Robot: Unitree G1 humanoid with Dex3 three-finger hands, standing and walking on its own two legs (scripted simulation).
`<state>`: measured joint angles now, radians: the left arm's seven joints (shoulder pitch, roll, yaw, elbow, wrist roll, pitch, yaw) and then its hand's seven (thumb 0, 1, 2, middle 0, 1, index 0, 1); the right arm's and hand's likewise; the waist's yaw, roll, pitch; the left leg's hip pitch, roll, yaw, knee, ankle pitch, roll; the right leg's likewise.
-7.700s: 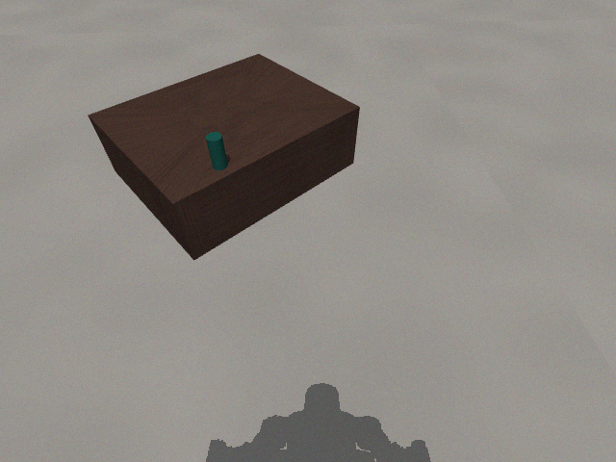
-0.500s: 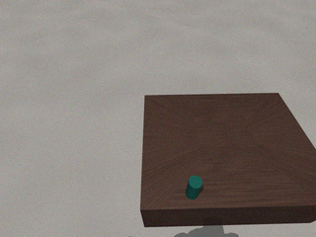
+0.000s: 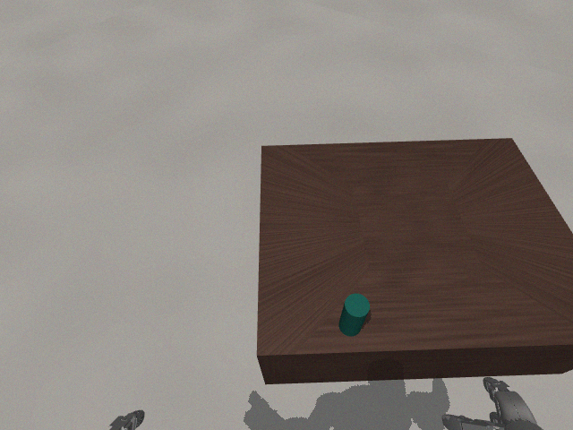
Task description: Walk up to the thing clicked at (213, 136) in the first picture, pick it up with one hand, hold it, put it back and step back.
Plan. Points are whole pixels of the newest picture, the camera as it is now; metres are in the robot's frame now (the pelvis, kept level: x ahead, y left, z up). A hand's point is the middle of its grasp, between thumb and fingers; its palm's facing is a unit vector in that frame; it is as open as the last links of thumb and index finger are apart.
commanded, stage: go down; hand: right
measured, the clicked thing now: (353, 315) +0.42 -0.14 -0.37
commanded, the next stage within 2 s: none
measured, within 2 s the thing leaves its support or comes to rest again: neither
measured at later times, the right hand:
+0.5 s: hand (477, 428) +0.16 -0.27 -0.14, palm faces +0.04 +0.95 -0.32, open 17.4 cm
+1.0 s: hand out of the picture +0.16 -0.27 -0.14, palm faces +0.05 +0.95 -0.32, open 17.4 cm
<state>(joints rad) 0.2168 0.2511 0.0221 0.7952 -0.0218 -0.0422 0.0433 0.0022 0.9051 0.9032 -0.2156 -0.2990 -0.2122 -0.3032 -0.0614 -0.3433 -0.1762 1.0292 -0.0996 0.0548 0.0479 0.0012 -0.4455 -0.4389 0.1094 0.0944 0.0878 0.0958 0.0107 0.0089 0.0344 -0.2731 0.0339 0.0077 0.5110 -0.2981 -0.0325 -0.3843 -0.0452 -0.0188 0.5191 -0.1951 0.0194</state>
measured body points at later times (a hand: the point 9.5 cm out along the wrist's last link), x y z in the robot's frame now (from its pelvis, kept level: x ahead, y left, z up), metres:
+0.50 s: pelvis +0.02 +0.00 -0.02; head +0.07 +0.00 +0.42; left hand +0.17 +0.27 -0.12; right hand +0.16 -0.32 -0.12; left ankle -0.02 +0.14 -0.73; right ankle +0.04 -0.13 -0.73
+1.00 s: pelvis +0.02 +0.00 -0.05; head +0.07 -0.01 +0.40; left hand +0.18 +0.26 -0.13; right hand +0.16 -0.32 -0.12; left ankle -0.02 +0.14 -0.73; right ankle +0.04 -0.13 -0.73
